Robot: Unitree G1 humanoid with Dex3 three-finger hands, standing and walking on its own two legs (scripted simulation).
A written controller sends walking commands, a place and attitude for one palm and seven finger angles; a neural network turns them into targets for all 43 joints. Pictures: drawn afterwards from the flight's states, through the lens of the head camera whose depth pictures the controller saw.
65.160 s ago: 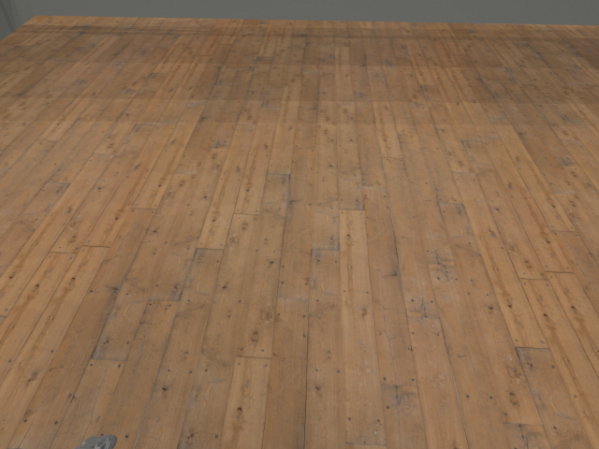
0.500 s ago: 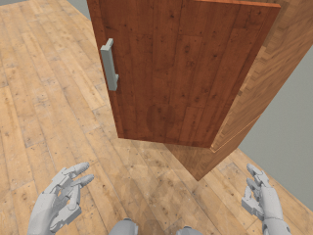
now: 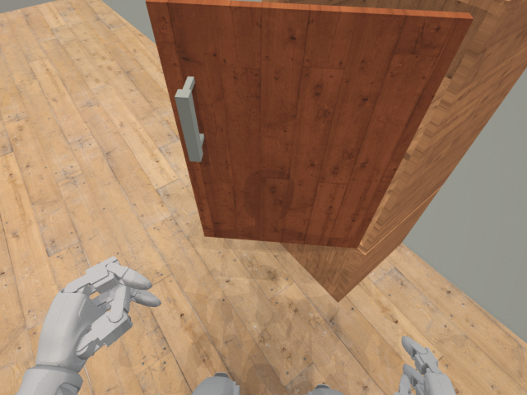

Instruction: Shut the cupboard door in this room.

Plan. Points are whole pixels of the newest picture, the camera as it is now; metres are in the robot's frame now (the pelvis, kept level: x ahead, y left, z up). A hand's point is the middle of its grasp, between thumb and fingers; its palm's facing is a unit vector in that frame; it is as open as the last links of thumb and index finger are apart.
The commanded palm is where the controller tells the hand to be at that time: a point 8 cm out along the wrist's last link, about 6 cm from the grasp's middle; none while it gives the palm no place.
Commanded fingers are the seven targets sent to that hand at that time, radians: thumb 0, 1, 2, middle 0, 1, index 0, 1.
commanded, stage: raise the hand and make a fist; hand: left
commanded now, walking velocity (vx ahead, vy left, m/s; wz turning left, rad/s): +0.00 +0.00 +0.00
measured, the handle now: (193, 120) +0.51 +0.15 +0.13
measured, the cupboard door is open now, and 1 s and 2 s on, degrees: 46 46 46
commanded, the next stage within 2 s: bring the fist close to the handle in 1.00 s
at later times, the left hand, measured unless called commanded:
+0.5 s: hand (111, 282) +0.23 +0.20 +0.12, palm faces -0.01 -1.00 -0.05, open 3.1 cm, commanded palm +0.21 +0.25 +0.13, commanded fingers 0.00 0.90 0.90 -1.30 -1.50 -1.30 -1.50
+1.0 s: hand (128, 274) +0.24 +0.18 +0.13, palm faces -0.01 -1.00 -0.05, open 3.1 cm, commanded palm +0.21 +0.23 +0.13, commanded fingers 0.00 0.90 0.90 -1.30 -1.50 -1.30 -1.50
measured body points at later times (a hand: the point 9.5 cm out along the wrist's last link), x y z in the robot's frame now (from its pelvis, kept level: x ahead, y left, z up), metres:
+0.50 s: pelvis +0.01 +0.01 +0.03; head +0.03 +0.01 +0.48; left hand +0.22 +0.25 +0.12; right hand +0.21 -0.20 -0.03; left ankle +0.03 +0.11 -0.67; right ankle +0.02 -0.11 -0.67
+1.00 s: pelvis +0.01 -0.01 +0.04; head +0.02 -0.02 +0.49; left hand +0.23 +0.23 +0.14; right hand +0.19 -0.25 -0.03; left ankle +0.03 +0.11 -0.67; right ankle +0.02 -0.11 -0.67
